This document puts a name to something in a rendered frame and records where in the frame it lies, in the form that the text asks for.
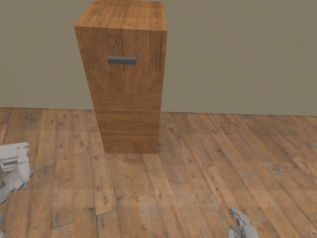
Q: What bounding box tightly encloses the handle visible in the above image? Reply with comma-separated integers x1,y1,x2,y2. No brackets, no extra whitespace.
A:
107,54,137,65

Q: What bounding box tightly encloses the robot left hand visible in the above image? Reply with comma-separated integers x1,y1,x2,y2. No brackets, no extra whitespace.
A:
0,142,34,205

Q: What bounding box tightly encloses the cabinet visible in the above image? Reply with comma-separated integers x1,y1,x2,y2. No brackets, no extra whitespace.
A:
73,0,167,154

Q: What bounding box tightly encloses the drawer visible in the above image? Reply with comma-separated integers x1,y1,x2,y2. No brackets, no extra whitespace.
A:
81,33,161,73

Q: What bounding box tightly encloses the robot right hand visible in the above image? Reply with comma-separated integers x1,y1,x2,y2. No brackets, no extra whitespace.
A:
227,207,260,238

